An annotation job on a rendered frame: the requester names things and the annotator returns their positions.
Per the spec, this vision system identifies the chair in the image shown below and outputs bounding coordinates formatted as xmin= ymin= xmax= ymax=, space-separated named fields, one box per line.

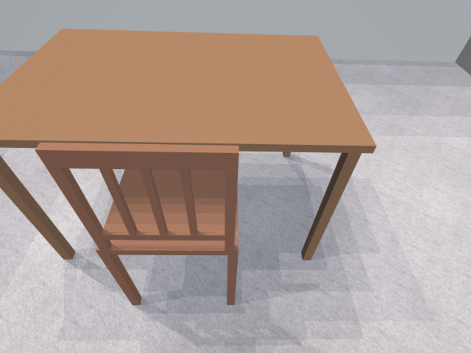
xmin=35 ymin=143 xmax=239 ymax=305

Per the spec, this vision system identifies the table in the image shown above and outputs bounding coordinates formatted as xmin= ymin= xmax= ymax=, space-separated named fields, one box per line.
xmin=0 ymin=29 xmax=376 ymax=260

